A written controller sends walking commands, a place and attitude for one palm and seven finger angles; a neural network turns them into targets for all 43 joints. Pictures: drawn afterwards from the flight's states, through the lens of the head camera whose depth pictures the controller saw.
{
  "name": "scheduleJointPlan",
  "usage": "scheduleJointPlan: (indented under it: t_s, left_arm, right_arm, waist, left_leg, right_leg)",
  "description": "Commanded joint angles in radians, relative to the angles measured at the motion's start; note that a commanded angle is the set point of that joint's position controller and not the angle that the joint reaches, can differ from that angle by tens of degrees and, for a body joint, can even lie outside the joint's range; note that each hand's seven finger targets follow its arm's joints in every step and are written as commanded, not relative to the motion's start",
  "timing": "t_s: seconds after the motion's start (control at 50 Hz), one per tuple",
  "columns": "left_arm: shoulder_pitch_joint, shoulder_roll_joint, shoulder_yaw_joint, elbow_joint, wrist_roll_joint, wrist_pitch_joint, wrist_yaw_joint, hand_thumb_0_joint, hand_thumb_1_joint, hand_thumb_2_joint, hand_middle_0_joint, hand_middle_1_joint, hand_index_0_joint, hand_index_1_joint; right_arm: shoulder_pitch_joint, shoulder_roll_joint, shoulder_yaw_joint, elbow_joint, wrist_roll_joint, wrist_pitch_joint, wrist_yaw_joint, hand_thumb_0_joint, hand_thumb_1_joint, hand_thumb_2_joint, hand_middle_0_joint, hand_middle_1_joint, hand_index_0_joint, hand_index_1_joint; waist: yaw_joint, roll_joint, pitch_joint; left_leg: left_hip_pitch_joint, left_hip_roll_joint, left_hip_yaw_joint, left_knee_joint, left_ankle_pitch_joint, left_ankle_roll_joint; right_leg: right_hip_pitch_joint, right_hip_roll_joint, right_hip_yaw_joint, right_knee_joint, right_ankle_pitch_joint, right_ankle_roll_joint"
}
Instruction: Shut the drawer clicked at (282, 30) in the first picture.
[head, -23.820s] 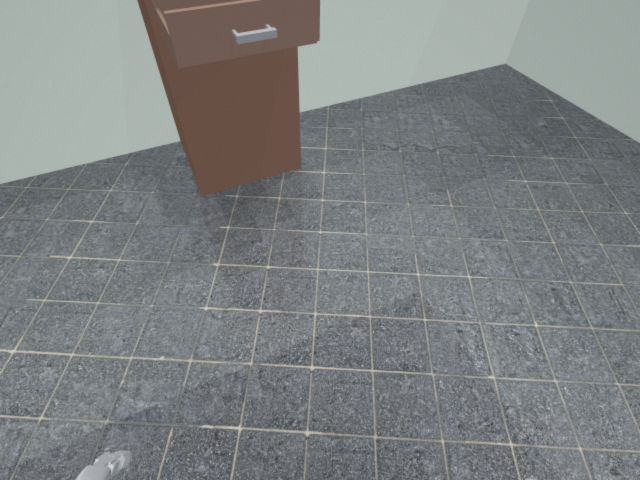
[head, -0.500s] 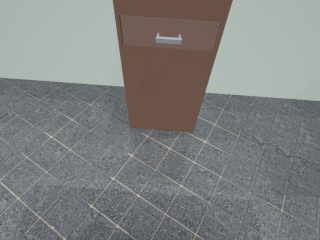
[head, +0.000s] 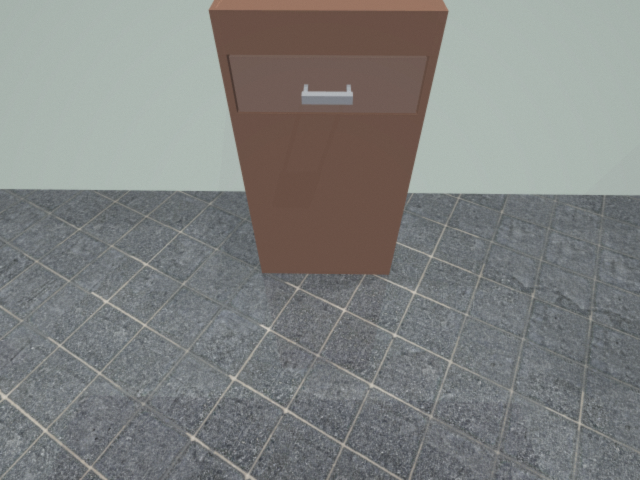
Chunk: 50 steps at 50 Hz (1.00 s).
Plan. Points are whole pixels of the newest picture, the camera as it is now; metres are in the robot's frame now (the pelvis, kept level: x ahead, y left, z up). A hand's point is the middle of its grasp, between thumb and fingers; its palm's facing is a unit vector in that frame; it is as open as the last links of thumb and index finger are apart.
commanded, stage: let the arm hang, fingers relaxed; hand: left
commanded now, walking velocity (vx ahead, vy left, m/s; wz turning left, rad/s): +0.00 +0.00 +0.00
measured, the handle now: (327, 93) +0.92 +0.03 +0.01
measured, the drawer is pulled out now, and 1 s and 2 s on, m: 0.00 0.00 0.00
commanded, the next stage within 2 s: look to check the result in 0.16 s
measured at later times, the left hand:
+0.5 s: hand out of the picture +0.10 +0.21 -0.16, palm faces -0.02 -0.95 -0.31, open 7.4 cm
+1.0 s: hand out of the picture +0.12 +0.21 -0.16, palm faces -0.03 -0.95 -0.31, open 7.4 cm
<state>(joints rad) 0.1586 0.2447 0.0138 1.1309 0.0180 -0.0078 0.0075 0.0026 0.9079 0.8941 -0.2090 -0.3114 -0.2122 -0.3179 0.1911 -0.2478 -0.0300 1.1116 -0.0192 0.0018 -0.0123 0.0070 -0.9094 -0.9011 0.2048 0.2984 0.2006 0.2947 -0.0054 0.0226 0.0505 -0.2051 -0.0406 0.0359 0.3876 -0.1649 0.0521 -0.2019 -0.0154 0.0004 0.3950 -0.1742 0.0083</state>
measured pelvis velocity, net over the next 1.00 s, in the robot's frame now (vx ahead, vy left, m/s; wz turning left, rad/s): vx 0.04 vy -0.02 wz -0.01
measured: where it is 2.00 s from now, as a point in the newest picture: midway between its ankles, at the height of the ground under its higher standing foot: outside the picture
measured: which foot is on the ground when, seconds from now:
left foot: down 0.00-1.00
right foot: down 0.00-1.00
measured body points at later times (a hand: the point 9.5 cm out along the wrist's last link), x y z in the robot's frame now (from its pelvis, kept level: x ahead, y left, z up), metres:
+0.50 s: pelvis +0.03 -0.01 +0.00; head +0.06 -0.02 +0.45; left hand +0.10 +0.26 -0.13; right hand +0.09 -0.29 -0.15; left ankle +0.03 +0.08 -0.74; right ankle +0.03 -0.13 -0.74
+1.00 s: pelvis +0.04 -0.02 +0.01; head +0.06 -0.02 +0.46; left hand +0.12 +0.26 -0.13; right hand +0.10 -0.31 -0.14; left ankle +0.03 +0.09 -0.74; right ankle +0.03 -0.13 -0.74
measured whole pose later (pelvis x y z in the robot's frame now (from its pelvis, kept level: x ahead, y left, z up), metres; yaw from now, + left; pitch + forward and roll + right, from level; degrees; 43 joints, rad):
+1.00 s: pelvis +0.04 -0.02 +0.01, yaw -1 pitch -1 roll +0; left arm 0.09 0.30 0.02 1.15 0.01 -0.02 0.00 0.00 0.91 0.89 -0.20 -0.30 -0.20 -0.30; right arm 0.11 -0.31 -0.02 1.14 -0.02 0.00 -0.01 0.01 -0.91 -0.90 0.21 0.30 0.20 0.29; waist -0.01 0.01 0.06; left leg -0.10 -0.01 0.03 0.30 -0.18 0.02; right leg -0.10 0.02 0.00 0.29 -0.18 -0.02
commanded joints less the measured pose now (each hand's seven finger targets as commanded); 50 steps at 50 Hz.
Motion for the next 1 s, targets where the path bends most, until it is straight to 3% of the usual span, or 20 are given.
scheduleJointPlan:
  t_s: [0.0,0.16,0.36,0.98]
  left_arm:
    - [0.0,0.177,0.033,-0.029,-0.004,-0.019,0.01,0.0,0.9,0.9,-0.2,-0.3,-0.2,-0.3]
    - [-0.033,0.191,0.035,-0.032,-0.007,-0.024,0.012,0.0,0.9,0.9,-0.2,-0.3,-0.2,-0.3]
    - [-0.056,0.213,0.037,-0.035,-0.007,-0.028,0.013,0.0,0.9,0.9,-0.2,-0.3,-0.2,-0.3]
    - [-0.083,0.252,0.038,-0.035,-0.01,-0.033,0.01,0.0,0.9,0.9,-0.2,-0.3,-0.2,-0.3]
  right_arm:
    - [0.004,-0.16,-0.024,-0.036,0.001,-0.027,-0.013,0.0,-0.9,-0.9,0.2,0.3,0.2,0.3]
    - [-0.035,-0.18,-0.02,-0.031,0.004,-0.03,-0.015,0.0,-0.9,-0.9,0.2,0.3,0.2,0.3]
    - [-0.064,-0.203,-0.02,-0.029,0.004,-0.028,-0.015,0.0,-0.9,-0.9,0.2,0.3,0.2,0.3]
    - [-0.091,-0.245,-0.017,-0.025,0.003,-0.028,-0.014,0.0,-0.9,-0.9,0.2,0.3,0.2,0.3]
  waist:
    - [-0.001,-0.013,-0.037]
    - [-0.002,-0.002,-0.079]
    - [-0.005,-0.028,-0.103]
    - [-0.011,-0.021,-0.095]
  left_leg:
    - [0.025,0.152,-0.157,-0.103,0.004,0.002]
    - [0.084,0.156,-0.137,-0.085,0.147,-0.006]
    - [0.13,0.159,-0.125,-0.082,0.2,-0.012]
    - [0.156,0.169,-0.112,-0.109,0.182,-0.024]
  right_leg:
    - [0.002,-0.084,0.089,-0.078,-0.016,-0.058]
    - [0.041,-0.09,0.092,-0.08,0.096,-0.053]
    - [0.069,-0.098,0.095,-0.097,0.173,-0.053]
    - [0.097,-0.102,0.103,-0.137,0.188,-0.052]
